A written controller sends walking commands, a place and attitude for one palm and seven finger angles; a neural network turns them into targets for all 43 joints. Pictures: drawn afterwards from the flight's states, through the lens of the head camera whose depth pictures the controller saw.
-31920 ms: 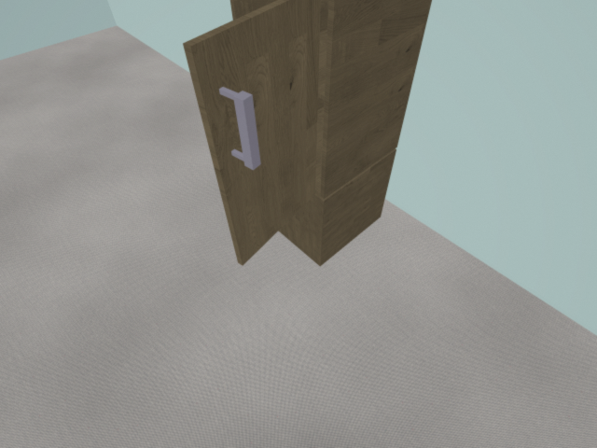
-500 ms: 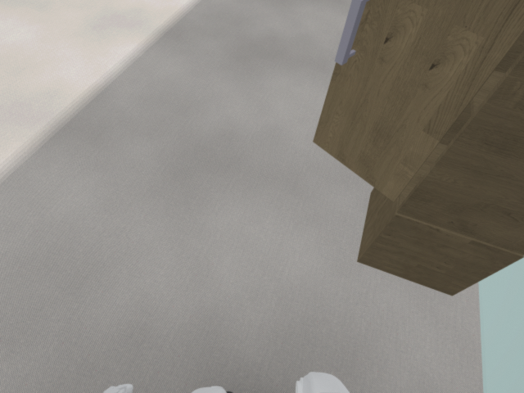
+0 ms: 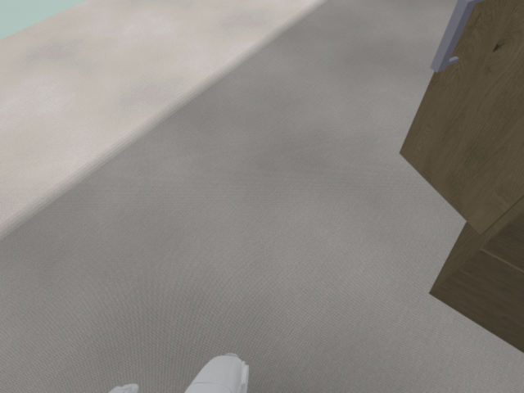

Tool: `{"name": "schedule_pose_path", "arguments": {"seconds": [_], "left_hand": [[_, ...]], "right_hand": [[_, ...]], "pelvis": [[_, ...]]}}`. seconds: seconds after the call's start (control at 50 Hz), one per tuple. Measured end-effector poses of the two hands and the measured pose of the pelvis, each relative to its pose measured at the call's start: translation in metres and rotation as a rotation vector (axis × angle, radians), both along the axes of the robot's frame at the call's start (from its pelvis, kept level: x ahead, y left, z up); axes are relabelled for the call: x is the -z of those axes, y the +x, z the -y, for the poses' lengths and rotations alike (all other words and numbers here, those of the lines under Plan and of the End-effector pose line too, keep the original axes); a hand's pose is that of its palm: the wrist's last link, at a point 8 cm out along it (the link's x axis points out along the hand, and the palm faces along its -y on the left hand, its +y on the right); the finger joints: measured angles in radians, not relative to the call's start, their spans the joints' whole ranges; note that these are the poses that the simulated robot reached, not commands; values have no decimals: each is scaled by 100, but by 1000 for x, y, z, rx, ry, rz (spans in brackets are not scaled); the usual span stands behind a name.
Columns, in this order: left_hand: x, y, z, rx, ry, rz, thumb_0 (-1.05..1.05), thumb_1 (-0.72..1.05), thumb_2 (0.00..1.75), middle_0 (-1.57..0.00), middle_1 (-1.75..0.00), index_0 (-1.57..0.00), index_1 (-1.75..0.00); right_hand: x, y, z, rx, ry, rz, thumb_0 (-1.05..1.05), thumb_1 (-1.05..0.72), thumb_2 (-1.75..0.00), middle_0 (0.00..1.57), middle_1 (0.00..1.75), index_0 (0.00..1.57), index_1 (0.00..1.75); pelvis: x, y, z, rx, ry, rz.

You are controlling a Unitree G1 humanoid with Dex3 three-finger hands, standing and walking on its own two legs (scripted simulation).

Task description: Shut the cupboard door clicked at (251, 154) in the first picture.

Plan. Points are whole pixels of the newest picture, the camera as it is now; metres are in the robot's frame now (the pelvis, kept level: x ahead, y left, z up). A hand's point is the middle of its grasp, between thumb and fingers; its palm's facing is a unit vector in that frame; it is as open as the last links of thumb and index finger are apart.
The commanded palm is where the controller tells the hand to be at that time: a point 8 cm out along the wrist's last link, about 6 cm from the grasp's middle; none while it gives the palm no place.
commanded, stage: walk to a spot facing it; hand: left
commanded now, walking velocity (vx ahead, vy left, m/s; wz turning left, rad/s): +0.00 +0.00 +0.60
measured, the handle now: (459, 34) +0.79 -0.42 +0.08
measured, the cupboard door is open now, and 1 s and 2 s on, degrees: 64 64 64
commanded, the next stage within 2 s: turn to face it in 1.18 s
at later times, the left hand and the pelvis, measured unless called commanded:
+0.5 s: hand out of the picture +0.05 +0.27 -0.16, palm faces +0.33 -0.92 -0.24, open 7.4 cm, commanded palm none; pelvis +0.04 +0.04 +0.00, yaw +19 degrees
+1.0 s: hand out of the picture +0.08 +0.21 -0.17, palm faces +0.64 -0.74 -0.20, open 7.4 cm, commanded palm none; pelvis +0.19 +0.06 +0.00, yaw +39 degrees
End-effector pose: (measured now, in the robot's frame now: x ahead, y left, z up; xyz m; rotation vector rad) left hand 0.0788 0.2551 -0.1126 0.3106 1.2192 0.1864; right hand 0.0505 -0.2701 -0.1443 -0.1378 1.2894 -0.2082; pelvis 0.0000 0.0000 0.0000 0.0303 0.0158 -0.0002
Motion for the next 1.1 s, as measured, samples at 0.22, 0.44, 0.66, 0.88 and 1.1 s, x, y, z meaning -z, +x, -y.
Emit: {"name": "schedule_pose_path", "arguments": {"seconds": [0.22,0.44,0.66,0.88,1.1], "left_hand": [[28,-90,-14,-249,-67,-76,1,90,89,-21,-30,-20,-30],[30,-81,-51,-358,-100,-17,1,90,89,-20,-30,-20,-30],[4,33,-51,-328,-22,225,1,90,90,-20,-30,-20,-30],[6,2,-9,-587,-83,80,1,90,89,-20,-30,-20,-30],[44,-57,11,-880,-231,-139,1,90,89,-20,-30,-20,-30]], "right_hand": [[-3,92,-47,-269,-12,35,1,-91,-90,20,30,19,30],[-24,135,-94,-420,-43,135,0,-91,-90,20,30,20,30],[12,145,-64,-409,8,-40,1,-90,-90,21,30,20,30],[-10,268,-102,-580,14,-20,1,-91,-90,20,30,19,30],[-11,410,-270,-906,31,118,1,-91,-90,20,30,19,30]], "pelvis": [[11,7,-15,-180,3,4],[6,26,-38,-293,-40,24],[16,94,-20,-401,-11,18],[-4,159,-34,-583,-4,11],[15,209,-105,-751,-35,24]]}}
